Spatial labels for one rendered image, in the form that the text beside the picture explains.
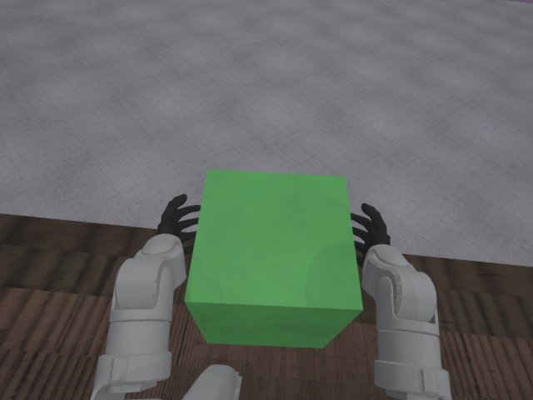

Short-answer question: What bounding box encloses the left robot hand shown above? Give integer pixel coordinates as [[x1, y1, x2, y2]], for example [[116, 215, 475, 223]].
[[157, 194, 201, 256]]

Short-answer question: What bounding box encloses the carton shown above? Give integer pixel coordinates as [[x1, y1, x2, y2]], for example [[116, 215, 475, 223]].
[[184, 169, 363, 348]]

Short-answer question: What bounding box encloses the robot left forearm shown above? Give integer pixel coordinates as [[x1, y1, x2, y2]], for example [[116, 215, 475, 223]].
[[90, 233, 187, 400]]

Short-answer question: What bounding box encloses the robot left thigh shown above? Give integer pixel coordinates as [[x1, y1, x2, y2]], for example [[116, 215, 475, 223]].
[[182, 364, 242, 400]]

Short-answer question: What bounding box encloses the right robot hand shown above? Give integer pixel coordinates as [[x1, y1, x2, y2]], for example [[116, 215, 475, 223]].
[[351, 203, 391, 268]]

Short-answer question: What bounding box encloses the robot right forearm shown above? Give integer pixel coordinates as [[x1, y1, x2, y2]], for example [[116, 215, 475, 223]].
[[361, 244, 452, 400]]

